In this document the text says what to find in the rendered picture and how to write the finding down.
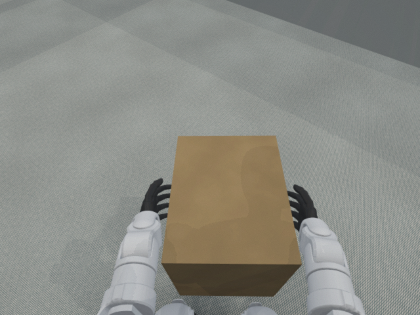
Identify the robot left hand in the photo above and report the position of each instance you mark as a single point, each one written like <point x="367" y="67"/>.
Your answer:
<point x="152" y="199"/>

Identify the robot left forearm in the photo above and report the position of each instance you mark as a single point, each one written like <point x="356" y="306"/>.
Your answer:
<point x="132" y="287"/>

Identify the robot left shin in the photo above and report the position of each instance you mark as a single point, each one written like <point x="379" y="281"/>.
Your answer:
<point x="179" y="301"/>

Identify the robot right shin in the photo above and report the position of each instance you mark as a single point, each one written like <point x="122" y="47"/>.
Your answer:
<point x="255" y="304"/>

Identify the robot right forearm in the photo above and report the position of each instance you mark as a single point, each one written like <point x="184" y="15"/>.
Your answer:
<point x="330" y="286"/>

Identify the carton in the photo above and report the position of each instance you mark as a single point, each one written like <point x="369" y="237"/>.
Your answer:
<point x="229" y="230"/>

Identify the robot shin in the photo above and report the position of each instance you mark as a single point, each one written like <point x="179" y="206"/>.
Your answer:
<point x="179" y="301"/>
<point x="255" y="304"/>

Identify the robot right hand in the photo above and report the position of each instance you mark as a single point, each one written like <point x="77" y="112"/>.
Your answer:
<point x="304" y="206"/>

